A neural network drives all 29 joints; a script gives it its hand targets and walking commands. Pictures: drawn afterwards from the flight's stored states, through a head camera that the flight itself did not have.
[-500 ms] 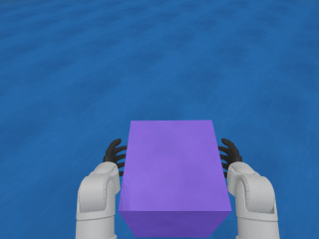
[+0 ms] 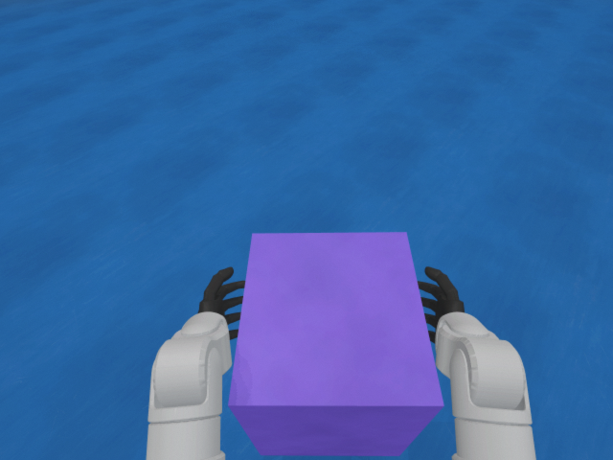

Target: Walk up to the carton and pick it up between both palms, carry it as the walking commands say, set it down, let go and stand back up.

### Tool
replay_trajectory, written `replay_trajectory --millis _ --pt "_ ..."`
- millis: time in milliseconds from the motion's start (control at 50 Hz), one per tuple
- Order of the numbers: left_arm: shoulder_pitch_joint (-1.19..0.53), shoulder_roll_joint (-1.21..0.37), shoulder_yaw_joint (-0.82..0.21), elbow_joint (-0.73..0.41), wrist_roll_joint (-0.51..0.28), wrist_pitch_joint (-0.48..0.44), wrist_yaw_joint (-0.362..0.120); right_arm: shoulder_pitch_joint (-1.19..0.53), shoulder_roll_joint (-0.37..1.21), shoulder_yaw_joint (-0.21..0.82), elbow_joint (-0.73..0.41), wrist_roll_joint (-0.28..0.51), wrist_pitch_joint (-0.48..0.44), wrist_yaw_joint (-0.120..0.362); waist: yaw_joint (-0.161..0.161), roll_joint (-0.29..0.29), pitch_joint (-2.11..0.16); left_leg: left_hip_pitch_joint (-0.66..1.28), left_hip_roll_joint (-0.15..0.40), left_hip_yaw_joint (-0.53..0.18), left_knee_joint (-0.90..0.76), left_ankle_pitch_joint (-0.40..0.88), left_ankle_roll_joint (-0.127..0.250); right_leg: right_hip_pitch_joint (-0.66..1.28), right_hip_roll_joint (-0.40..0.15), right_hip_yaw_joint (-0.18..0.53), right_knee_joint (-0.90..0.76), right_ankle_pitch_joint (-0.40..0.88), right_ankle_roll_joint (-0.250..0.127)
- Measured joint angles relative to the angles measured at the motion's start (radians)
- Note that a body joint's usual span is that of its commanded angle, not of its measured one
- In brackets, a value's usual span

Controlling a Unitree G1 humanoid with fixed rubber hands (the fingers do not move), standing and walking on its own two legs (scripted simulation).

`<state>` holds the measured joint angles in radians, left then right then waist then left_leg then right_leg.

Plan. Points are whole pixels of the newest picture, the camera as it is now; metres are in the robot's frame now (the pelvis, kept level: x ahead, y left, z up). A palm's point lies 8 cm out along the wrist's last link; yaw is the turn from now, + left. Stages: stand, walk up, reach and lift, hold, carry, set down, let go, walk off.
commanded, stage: carry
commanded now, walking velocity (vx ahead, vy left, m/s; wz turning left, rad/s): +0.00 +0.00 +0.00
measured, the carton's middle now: (329, 350) +0.28 +0.00 +0.01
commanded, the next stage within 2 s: none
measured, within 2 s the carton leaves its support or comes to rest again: neither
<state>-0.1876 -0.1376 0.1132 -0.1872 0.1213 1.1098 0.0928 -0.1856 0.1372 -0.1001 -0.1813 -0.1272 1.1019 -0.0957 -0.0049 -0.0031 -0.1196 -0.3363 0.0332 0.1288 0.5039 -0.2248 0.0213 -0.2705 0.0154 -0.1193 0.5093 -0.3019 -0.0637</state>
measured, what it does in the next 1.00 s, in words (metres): stands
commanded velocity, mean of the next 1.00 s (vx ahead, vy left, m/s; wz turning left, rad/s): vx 0.00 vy -0.02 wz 0.00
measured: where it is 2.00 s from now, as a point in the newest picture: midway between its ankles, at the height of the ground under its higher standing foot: outside the picture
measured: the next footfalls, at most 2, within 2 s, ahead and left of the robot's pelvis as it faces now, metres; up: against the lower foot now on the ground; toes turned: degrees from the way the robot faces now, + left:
none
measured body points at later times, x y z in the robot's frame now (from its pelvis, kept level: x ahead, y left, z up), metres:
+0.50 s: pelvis -0.01 -0.01 +0.00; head -0.03 -0.01 +0.45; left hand +0.28 +0.13 +0.06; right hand +0.28 -0.16 +0.06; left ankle +0.02 +0.11 -0.74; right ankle -0.02 -0.07 -0.74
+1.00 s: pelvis -0.01 -0.01 +0.00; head -0.03 -0.02 +0.45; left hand +0.28 +0.13 +0.06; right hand +0.28 -0.16 +0.05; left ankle +0.02 +0.11 -0.74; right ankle -0.02 -0.07 -0.74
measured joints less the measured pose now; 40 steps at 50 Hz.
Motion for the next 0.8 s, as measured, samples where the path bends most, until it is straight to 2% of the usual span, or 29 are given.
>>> replay_trajectory --millis 200,260,320,400,500,800 --pt "0.002 0.000 0.002 0.012 0.004 -0.015 -0.003 0.002 0.000 0.000 0.014 0.000 -0.015 0.001 0.000 0.000 0.001 0.000 0.003 -0.001 0.006 -0.005 -0.003 0.001 0.002 -0.001 0.003 -0.004 -0.002" --pt "0.025 0.004 -0.013 -0.100 -0.020 0.028 0.009 0.022 -0.003 0.022 -0.092 0.027 0.026 -0.016 0.003 -0.005 0.014 -0.015 0.011 0.001 0.029 -0.014 -0.007 -0.013 0.007 0.002 0.021 -0.010 -0.003" --pt "0.027 0.004 -0.017 -0.134 -0.021 0.065 0.011 0.021 -0.003 0.026 -0.125 0.027 0.064 -0.018 0.004 -0.010 0.013 -0.023 0.018 0.001 0.045 -0.022 -0.011 -0.020 0.013 0.003 0.032 -0.014 -0.007" --pt "-0.001 0.000 0.000 -0.036 0.002 0.056 0.001 -0.006 0.001 0.003 -0.030 -0.002 0.058 0.000 0.002 -0.012 0.004 -0.019 0.021 -0.001 0.042 -0.017 -0.016 -0.014 0.017 0.000 0.028 -0.010 -0.012" --pt "-0.023 -0.004 0.013 0.074 0.027 -0.014 -0.012 -0.021 0.004 -0.019 0.075 -0.023 -0.015 0.015 -0.003 -0.007 0.006 -0.013 0.021 -0.006 0.026 -0.002 -0.018 -0.008 0.018 -0.005 0.014 0.001 -0.015" --pt "0.015 0.002 -0.003 0.092 0.027 -0.123 -0.019 0.013 -0.002 -0.001 0.095 -0.018 -0.121 0.016 -0.004 0.008 0.017 -0.006 0.020 -0.013 0.005 0.016 -0.021 -0.001 0.019 -0.013 -0.002 0.013 -0.020"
